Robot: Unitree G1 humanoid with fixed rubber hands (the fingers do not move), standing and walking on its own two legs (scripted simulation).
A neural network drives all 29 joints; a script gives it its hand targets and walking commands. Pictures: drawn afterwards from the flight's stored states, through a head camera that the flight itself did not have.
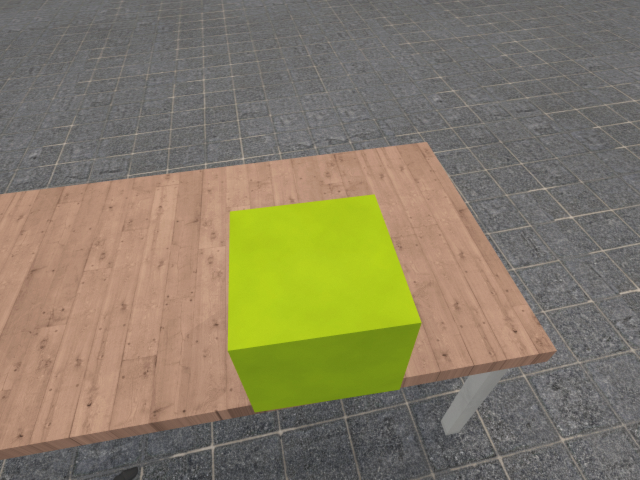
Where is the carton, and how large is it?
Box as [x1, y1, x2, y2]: [228, 194, 421, 411]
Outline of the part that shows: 374,194 230,211 228,352 254,411 399,389 421,322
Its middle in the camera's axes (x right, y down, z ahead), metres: +0.00 +0.11 +0.66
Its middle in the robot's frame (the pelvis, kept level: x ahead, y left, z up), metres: +0.41 +0.05 -0.09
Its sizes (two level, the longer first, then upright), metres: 0.252 0.248 0.225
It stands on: a table, 0.58 m high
